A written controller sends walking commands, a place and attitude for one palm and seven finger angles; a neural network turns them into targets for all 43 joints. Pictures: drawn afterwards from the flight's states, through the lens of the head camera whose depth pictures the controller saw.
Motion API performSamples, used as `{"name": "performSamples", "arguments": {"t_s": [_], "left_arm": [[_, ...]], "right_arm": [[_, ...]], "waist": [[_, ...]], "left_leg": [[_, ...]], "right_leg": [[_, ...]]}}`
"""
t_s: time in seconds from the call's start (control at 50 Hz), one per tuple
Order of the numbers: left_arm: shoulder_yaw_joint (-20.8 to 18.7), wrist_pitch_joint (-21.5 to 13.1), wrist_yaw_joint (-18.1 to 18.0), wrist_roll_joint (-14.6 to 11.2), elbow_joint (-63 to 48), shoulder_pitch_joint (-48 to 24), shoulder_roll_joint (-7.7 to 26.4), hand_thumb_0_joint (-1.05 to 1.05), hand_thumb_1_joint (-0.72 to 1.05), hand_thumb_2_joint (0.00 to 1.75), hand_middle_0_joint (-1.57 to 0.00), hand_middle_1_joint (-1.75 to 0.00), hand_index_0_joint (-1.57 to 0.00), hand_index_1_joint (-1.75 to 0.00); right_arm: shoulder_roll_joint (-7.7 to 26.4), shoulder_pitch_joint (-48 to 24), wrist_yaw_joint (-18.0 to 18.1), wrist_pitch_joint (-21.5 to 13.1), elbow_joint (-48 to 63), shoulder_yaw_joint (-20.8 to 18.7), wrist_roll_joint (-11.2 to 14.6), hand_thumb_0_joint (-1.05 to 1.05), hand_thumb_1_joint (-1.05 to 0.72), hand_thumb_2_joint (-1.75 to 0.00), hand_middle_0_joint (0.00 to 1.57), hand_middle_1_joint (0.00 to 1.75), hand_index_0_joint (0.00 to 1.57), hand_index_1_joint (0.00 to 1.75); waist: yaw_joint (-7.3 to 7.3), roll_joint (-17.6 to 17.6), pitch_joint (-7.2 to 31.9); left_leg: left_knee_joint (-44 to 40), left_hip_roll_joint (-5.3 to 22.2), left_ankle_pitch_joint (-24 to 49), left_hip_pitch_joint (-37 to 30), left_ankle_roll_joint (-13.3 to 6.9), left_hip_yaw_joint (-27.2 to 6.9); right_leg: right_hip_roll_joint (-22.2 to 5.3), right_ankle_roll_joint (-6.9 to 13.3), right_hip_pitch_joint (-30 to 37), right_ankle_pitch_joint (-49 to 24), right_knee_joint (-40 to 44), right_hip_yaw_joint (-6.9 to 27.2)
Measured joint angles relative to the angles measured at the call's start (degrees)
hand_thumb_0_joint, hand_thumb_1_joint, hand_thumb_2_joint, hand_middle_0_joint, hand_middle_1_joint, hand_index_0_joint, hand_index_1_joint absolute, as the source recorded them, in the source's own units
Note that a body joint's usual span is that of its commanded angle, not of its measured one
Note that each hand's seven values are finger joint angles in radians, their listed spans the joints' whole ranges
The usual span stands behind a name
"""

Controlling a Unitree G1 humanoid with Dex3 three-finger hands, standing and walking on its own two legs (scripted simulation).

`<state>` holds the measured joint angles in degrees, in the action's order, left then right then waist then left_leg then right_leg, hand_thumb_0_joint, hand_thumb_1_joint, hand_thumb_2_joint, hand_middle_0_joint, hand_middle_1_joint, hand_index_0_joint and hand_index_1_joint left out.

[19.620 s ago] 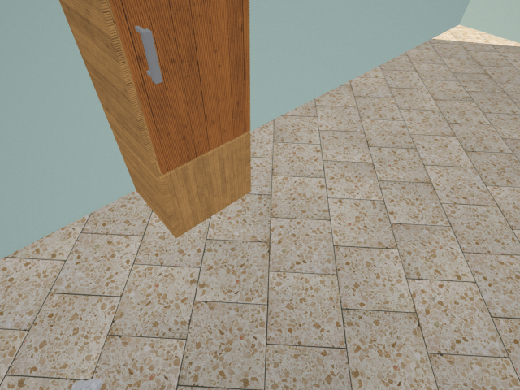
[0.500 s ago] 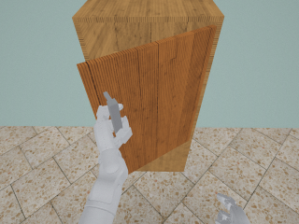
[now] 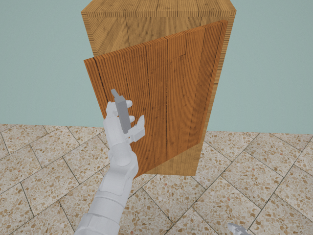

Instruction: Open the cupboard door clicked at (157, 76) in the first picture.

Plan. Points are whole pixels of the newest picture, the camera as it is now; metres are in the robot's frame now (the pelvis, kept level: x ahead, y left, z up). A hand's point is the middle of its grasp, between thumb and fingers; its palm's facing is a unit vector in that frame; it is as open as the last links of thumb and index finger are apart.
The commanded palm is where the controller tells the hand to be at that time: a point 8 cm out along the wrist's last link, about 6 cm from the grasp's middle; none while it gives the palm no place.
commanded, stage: open thumb and fingers to let go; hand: left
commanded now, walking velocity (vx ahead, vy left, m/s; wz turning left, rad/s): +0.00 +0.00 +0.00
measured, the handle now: (121, 113) +0.40 +0.12 +0.11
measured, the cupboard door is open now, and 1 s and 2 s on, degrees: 34 35 37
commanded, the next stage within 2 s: slide the hand sideways off the handle in 0.54 s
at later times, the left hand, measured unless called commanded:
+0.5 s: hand (136, 126) +0.36 +0.07 +0.11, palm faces +0.38 -0.92 -0.02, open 14.2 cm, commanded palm +0.33 +0.11 +0.10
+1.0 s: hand (129, 136) +0.33 +0.09 +0.10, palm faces -0.09 -1.00 -0.01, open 15.8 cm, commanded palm +0.30 +0.13 +0.10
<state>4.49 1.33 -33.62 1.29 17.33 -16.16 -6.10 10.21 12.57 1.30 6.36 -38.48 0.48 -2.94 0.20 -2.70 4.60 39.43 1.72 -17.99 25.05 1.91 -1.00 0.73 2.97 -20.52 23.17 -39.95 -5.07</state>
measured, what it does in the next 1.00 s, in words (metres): stands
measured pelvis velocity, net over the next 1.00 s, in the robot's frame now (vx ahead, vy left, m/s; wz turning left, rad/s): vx -0.02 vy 0.03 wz -0.01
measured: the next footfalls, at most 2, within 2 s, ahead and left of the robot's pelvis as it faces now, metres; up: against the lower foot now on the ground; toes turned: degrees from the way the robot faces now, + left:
none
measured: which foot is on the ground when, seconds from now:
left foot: down 0.00-1.00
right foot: down 0.00-1.00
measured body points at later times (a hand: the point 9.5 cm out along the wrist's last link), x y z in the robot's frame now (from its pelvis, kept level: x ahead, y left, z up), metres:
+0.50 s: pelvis -0.02 +0.01 +0.00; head -0.01 -0.01 +0.45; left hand +0.34 +0.12 +0.11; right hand +0.12 -0.22 -0.12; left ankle +0.02 +0.14 -0.72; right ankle -0.03 -0.08 -0.72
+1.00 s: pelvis -0.02 +0.03 +0.00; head -0.02 +0.02 +0.45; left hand +0.33 +0.14 +0.11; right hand +0.12 -0.20 -0.11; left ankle +0.02 +0.14 -0.72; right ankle -0.03 -0.08 -0.72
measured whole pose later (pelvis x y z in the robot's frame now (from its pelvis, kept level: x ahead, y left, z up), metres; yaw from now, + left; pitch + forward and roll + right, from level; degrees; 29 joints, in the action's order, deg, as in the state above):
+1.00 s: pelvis -0.02 +0.03 +0.00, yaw -1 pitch +2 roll -1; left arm 7.4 -8.6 -5.3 -7.3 24.4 -18.1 3.3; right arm 12.4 15.1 0.8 -2.5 -36.8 1.6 1.2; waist -0.3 -2.5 2.9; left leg 39.7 0.4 -16.7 25.2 -0.5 0.6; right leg -0.6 0.7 -20.6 20.9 -39.4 -3.6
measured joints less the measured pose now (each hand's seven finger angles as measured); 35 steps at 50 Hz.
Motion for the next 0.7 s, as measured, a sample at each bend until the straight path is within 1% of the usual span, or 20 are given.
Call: {"name": "performSamples", "arguments": {"t_s": [0.1,0.2,0.3,0.36,0.44,0.66,0.68,0.7], "left_arm": [[-1.3,-1.5,-0.7,-0.2,1.9,-1.1,0.4,0.01,0.14,0.57,-0.34,-1.27,-0.32,-1.26],[-2.0,-3.1,-1.8,-0.1,4.9,-3.4,0.6,0.01,-0.17,0.44,-0.32,-1.23,-0.3,-1.23],[-2.4,-4.4,-2.0,-0.1,7.6,-5.3,0.8,0.0,-0.36,0.36,-0.3,-1.15,-0.28,-1.14],[-2.1,-4.9,-2.2,0.0,8.5,-5.8,0.6,0.0,-0.42,0.33,-0.28,-1.06,-0.28,-1.07],[-1.3,-5.0,-1.8,0.0,8.7,-5.9,0.2,-0.01,-0.46,0.31,-0.33,-0.96,-0.31,-1.0],[1.1,-4.6,-2.0,0.6,8.9,-6.7,-0.5,-0.01,-0.49,0.3,-0.46,-0.74,-0.44,-0.77],[1.4,-4.8,-1.0,1.0,8.6,-6.4,0.0,-0.01,-0.49,0.3,-0.46,-0.72,-0.43,-0.76],[1.7,-5.3,1.6,1.3,8.1,-5.7,0.9,-0.01,-0.49,0.3,-0.46,-0.7,-0.41,-0.73]], "right_arm": [[1.4,2.1,0.1,-1.2,-1.4,-1.0,0.0,0.01,-0.91,-0.9,0.2,0.29,0.2,0.3],[2.2,2.3,0.3,-2.6,-2.3,-1.5,0.0,0.01,-0.91,-0.9,0.2,0.29,0.2,0.3],[2.1,1.2,0.4,-3.6,-2.2,-1.6,-0.1,0.01,-0.91,-0.9,0.2,0.29,0.2,0.3],[1.7,0.6,0.1,-4.1,-1.7,-1.5,-0.1,0.01,-0.91,-0.9,0.2,0.29,0.2,0.3],[1.2,-0.2,-0.3,-4.4,-1.1,-1.2,-0.2,0.01,-0.91,-0.9,0.2,0.29,0.2,0.3],[-0.3,-2.1,-0.9,-4.3,-0.6,-0.1,-0.3,0.01,-0.91,-0.9,0.2,0.3,0.2,0.3],[-0.4,-2.1,-0.9,-4.2,-0.5,0.0,-0.2,0.01,-0.91,-0.9,0.2,0.3,0.2,0.3],[-0.5,-1.9,-0.8,-4.0,-0.1,0.1,0.1,0.01,-0.91,-0.9,0.2,0.3,0.2,0.3]], "waist": [[0.85,-0.1,-0.1],[1.41,0.1,-0.4],[1.55,0.2,-0.3],[1.34,0.2,-0.1],[0.71,0.2,0.1],[-0.4,0.4,0.2],[-0.37,0.6,0.1],[-0.41,0.9,-0.1]], "left_leg": [[-0.1,0.2,0.6,0.5,0.0,0.2],[0.0,0.4,1.1,1.2,-0.1,0.1],[0.0,0.4,1.5,1.8,-0.2,0.1],[0.2,0.3,1.5,2.2,-0.3,0.2],[0.6,0.1,1.4,2.7,-0.4,0.2],[2.8,-0.6,0.4,4.0,-1.1,0.1],[2.7,-0.7,0.4,3.9,-1.2,0.1],[2.6,-0.8,0.5,3.7,-1.3,0.2]], "right_leg": [[0.2,0.1,-0.8,-0.6,-0.2,0.3],[0.4,0.2,-1.5,-1.1,-0.2,0.1],[0.4,0.1,-2.0,-1.6,-0.1,0.2],[0.3,0.0,-2.4,-1.7,-0.2,0.2],[0.1,-0.2,-2.7,-1.5,-0.6,0.2],[-0.6,-0.9,-3.6,-0.8,-2.1,0.1],[-0.8,-1.0,-3.6,-0.7,-2.2,0.1],[-0.9,-1.1,-3.4,-0.7,-2.2,0.2]]}}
